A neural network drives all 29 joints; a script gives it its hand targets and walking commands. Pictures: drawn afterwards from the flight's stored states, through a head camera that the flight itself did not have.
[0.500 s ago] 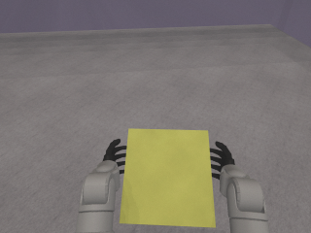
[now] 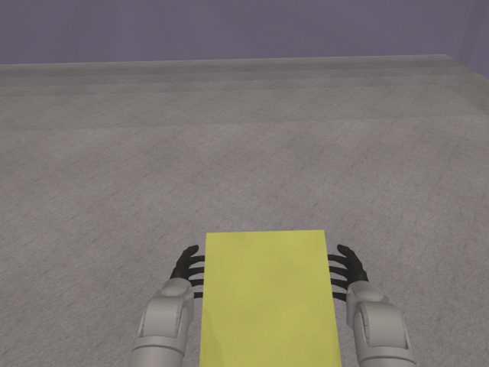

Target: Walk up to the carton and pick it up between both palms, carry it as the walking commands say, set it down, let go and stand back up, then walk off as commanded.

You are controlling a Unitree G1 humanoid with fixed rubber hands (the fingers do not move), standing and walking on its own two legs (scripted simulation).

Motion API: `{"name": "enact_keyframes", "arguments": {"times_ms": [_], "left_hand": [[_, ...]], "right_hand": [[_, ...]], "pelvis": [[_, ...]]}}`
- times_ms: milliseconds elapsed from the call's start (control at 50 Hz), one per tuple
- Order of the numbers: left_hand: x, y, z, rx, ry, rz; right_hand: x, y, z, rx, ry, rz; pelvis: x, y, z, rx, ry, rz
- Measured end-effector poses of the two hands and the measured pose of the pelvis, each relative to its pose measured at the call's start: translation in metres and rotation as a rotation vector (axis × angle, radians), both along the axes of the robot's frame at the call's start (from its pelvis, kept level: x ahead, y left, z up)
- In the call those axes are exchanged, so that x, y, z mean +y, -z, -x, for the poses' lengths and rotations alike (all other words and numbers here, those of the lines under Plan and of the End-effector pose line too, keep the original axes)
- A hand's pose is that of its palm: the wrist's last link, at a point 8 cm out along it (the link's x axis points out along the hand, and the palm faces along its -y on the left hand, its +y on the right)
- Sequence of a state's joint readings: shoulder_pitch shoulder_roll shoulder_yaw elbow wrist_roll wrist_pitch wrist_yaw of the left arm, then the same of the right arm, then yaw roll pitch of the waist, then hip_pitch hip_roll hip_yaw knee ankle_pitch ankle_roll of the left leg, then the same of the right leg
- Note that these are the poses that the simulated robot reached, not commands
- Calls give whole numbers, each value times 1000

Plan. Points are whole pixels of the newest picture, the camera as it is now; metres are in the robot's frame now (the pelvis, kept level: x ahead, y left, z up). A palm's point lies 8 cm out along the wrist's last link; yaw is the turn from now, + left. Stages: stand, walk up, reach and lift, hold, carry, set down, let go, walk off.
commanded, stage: hold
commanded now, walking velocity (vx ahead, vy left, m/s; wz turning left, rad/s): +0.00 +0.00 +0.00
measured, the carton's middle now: (267, 302) +0.29 -0.01 -0.07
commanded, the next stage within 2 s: set down in 0.52 s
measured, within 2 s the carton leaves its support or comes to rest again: neither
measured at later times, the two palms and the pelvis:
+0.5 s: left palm (191, 273) +0.28 +0.12 +0.04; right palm (367, 273) +0.28 -0.17 +0.05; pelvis +0.00 -0.02 +0.00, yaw +2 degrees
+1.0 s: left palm (188, 277) +0.31 +0.14 -0.02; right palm (348, 287) +0.29 -0.16 -0.01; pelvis +0.01 +0.01 +0.00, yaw +0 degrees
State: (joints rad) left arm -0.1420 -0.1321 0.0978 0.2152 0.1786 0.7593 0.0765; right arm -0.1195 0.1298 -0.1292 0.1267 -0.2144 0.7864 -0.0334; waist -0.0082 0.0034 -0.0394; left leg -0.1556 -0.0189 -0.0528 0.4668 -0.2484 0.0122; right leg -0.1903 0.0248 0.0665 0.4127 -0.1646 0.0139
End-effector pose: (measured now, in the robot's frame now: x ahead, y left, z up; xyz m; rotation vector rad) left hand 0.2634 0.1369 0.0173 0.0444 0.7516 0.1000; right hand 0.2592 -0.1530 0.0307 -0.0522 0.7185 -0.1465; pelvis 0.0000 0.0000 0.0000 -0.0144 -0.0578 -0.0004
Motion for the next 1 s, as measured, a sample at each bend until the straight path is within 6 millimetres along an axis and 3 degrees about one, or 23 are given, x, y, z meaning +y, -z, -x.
{"name": "enact_keyframes", "arguments": {"times_ms": [180, 280, 440, 580, 780, 1000], "left_hand": [[-20, -28, -16, -83, 12, 11], [-29, -31, -23, -76, 11, 30], [-23, -18, -19, -40, -2, 44], [-12, -21, -18, -50, 2, 40], [1, 7, -24, 25, 13, 30], [-2, 36, -42, 25, 26, 19]], "right_hand": [[-20, -24, -13, -88, 55, -37], [-28, -25, -16, -80, 81, -43], [-24, -17, -19, -38, 47, -32], [-13, -19, -21, -44, 23, -23], [-1, 12, -20, 37, 31, -23], [-3, 42, -28, 40, 47, -35]], "pelvis": [[-13, 1, 10, -65, -50, -5], [-19, 1, 10, -84, -45, -7], [-22, -3, 4, -72, -42, -3], [-14, -5, -1, -56, -41, -1], [4, -1, -1, -29, -22, -5], [12, 5, -9, 85, -5, -8]]}}
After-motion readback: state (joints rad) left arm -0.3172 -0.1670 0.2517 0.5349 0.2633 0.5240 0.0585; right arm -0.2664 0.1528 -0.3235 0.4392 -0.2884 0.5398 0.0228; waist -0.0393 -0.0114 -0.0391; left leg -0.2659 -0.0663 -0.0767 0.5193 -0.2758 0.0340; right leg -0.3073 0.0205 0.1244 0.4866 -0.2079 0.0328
